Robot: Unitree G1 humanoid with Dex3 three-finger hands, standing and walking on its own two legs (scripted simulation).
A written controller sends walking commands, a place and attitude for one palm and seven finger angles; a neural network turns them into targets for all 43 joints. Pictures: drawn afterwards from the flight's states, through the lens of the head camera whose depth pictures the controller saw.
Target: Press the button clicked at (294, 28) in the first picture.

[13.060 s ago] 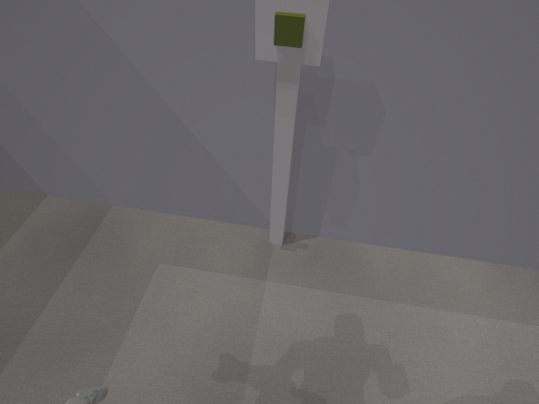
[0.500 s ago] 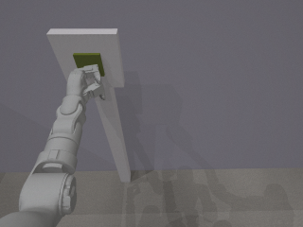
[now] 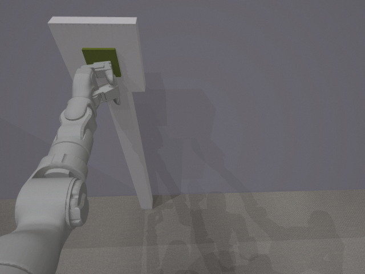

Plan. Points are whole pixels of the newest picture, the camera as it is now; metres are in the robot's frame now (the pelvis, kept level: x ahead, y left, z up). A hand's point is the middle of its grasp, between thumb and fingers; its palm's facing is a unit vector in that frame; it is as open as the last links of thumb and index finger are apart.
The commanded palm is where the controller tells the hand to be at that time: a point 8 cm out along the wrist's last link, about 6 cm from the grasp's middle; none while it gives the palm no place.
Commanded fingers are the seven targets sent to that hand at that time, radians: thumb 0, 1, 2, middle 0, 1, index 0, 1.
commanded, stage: hold the button down briefly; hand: left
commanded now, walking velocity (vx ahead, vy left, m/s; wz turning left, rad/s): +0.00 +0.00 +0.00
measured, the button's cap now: (103, 60) +0.53 +0.16 +0.19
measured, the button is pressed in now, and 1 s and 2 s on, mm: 13 0 0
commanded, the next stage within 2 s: pull the fist back off the button in 0.10 s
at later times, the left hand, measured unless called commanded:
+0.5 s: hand (113, 91) +0.47 +0.14 +0.16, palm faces +0.01 -1.00 +0.01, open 3.1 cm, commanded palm +0.44 +0.19 +0.16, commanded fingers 0.00 0.90 0.90 -1.30 -1.50 -1.30 -1.50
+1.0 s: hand (101, 113) +0.40 +0.15 +0.16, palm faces +0.01 -1.00 +0.01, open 3.1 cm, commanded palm +0.38 +0.20 +0.16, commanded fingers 0.00 0.90 0.90 -1.30 -1.50 -1.30 -1.50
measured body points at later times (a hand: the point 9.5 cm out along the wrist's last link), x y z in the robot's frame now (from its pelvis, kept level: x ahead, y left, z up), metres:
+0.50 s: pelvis +0.00 +0.01 +0.00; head +0.02 +0.01 +0.45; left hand +0.46 +0.19 +0.16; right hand +0.03 -0.25 -0.12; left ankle +0.07 +0.09 -0.72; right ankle -0.02 -0.07 -0.72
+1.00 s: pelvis +0.03 +0.01 +0.01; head +0.02 +0.01 +0.46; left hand +0.40 +0.21 +0.16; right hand +0.18 -0.23 -0.08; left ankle +0.07 +0.09 -0.72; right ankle -0.02 -0.07 -0.72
